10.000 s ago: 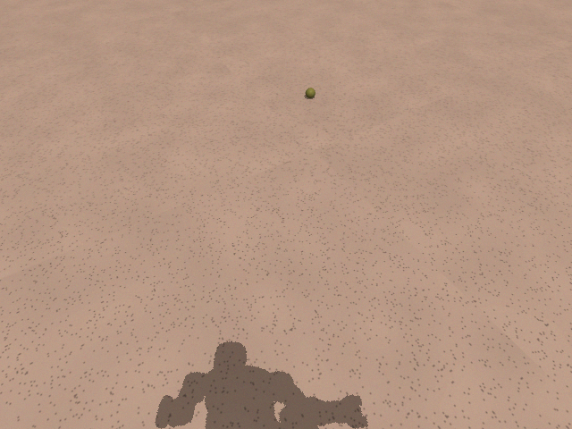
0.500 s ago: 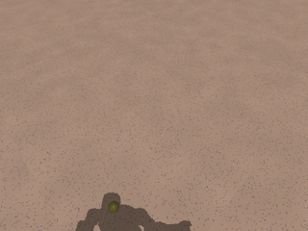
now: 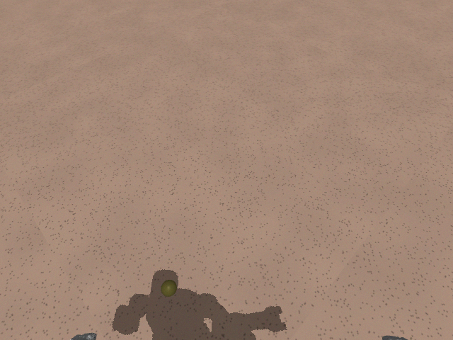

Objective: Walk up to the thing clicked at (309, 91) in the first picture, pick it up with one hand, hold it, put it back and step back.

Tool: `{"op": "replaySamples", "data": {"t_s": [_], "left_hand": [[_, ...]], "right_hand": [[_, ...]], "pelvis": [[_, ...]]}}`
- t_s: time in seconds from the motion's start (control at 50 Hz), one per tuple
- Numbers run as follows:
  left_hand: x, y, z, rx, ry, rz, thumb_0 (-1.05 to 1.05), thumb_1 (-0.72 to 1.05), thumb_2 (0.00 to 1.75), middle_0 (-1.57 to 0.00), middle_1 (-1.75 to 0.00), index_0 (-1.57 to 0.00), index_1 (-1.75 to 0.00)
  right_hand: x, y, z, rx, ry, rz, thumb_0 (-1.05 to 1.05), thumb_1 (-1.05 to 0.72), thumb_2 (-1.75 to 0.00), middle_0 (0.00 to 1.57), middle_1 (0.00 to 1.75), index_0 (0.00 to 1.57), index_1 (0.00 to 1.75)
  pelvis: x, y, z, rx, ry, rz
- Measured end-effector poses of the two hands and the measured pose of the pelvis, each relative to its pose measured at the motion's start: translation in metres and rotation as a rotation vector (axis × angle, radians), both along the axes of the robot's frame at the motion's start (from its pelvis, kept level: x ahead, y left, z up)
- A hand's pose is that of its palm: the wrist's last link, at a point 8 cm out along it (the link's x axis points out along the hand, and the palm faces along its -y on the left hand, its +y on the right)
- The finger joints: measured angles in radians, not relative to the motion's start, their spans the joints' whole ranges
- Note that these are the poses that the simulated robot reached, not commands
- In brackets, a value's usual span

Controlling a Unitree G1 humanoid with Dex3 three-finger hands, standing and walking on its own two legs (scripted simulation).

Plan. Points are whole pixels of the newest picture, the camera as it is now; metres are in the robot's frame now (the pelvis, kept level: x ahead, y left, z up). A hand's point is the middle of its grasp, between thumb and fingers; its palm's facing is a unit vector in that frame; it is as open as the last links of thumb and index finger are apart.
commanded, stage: walk up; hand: left
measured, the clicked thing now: (168, 288) +0.40 +0.27 -0.75
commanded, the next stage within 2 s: none
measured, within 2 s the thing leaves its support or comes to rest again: neither
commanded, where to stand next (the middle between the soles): +0.02 +0.03 m, yaw +1 degrees
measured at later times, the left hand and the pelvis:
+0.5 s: hand out of the picture +0.06 +0.26 -0.16, palm faces -0.02 -0.94 -0.35, open 7.4 cm; pelvis -0.01 +0.01 +0.00, yaw +0 degrees
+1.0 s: hand out of the picture +0.10 +0.26 -0.15, palm faces -0.03 -0.94 -0.35, open 7.4 cm; pelvis +0.00 +0.00 +0.00, yaw +0 degrees
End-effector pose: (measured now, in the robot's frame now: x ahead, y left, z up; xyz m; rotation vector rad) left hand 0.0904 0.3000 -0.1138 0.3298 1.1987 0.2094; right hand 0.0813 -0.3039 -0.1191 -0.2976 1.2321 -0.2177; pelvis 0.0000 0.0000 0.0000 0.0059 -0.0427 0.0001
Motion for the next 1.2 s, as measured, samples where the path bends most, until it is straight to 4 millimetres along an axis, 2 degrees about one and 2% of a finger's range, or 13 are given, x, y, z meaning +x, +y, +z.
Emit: {"op": "replaySamples", "data": {"t_s": [0.24, 0.42, 0.6, 0.74, 0.84, 0.94, 1.2], "left_hand": [[-0.026, 0.006, -0.008, -0.017, 0.027, 0.009, 0.01, 0.9, 0.9, -0.2, -0.3, -0.2, -0.3], [-0.043, 0.007, -0.009, -0.015, 0.081, 0.022, 0.01, 0.9, 0.9, -0.2, -0.3, -0.2, -0.3], [-0.023, 0.011, -0.008, -0.009, 0.041, 0.016, 0.01, 0.9, 0.9, -0.2, -0.3, -0.2, -0.3], [-0.004, 0.008, -0.004, -0.005, -0.01, -0.003, 0.01, 0.9, 0.9, -0.2, -0.3, -0.2, -0.3], [0.004, 0.005, -0.001, -0.005, -0.027, -0.016, 0.01, 0.9, 0.9, -0.2, -0.3, -0.2, -0.3], [0.005, 0.003, -0.001, -0.006, -0.026, -0.023, 0.01, 0.9, 0.9, -0.2, -0.3, -0.2, -0.3], [-0.004, 0.008, -0.006, -0.003, -0.011, -0.004, 0.01, 0.9, 0.9, -0.2, -0.3, -0.2, -0.3]], "right_hand": [[-0.038, 0.007, -0.002, 0.002, 0.054, -0.011, 0.01, -0.9, -0.9, 0.2, 0.3, 0.21, 0.3], [-0.038, 0.009, -0.007, 0.011, 0.07, -0.01, 0.01, -0.9, -0.9, 0.2, 0.3, 0.21, 0.3], [-0.018, 0.011, -0.004, 0.006, 0.032, 0.004, 0.01, -0.9, -0.9, 0.2, 0.3, 0.21, 0.3], [0.004, 0.009, -0.001, 0.004, -0.025, 0.016, 0.01, -0.9, -0.9, 0.2, 0.3, 0.21, 0.3], [0.011, 0.006, 0.001, 0.005, -0.046, 0.022, 0.01, -0.9, -0.9, 0.2, 0.3, 0.21, 0.3], [0.009, 0.005, 0.001, 0.005, -0.04, 0.022, 0.01, -0.9, -0.9, 0.2, 0.3, 0.21, 0.3], [-0.016, 0.004, -0.003, -0.002, 0.028, 0.005, 0.01, -0.9, -0.9, 0.2, 0.3, 0.21, 0.3]], "pelvis": [[-0.014, 0.006, -0.003, 0.004, -0.003, -0.001], [-0.011, 0.007, -0.003, -0.003, 0.009, 0.001], [-0.004, 0.009, -0.004, 0.0, 0.011, 0.001], [-0.001, 0.006, -0.004, 0.0, 0.006, 0.002], [-0.002, 0.005, -0.004, 0.001, 0.007, 0.001], [-0.003, 0.004, -0.003, 0.0, 0.009, 0.0], [-0.007, 0.007, -0.005, -0.003, 0.006, 0.001]]}}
